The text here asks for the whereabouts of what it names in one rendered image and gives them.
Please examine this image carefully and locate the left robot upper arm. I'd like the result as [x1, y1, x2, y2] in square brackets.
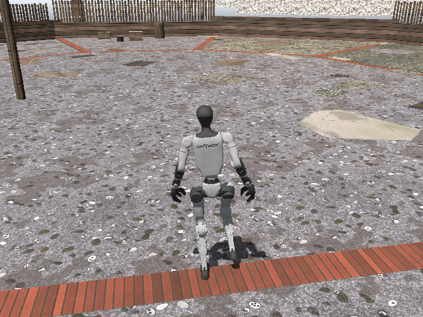
[177, 135, 193, 172]

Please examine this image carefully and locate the robot left hand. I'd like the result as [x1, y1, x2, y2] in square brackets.
[171, 188, 186, 203]

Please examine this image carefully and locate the left robot forearm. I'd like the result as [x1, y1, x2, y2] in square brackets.
[172, 163, 184, 189]

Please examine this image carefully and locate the right robot forearm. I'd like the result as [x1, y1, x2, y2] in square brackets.
[236, 158, 252, 188]

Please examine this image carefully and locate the right robot shin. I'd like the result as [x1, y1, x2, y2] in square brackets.
[222, 207, 235, 252]

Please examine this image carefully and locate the robot right foot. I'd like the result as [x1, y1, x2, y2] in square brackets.
[227, 249, 238, 260]

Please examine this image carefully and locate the right robot upper arm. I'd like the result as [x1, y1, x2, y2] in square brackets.
[221, 132, 242, 169]

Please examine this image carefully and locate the robot right hand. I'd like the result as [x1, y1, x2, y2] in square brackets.
[241, 184, 256, 202]

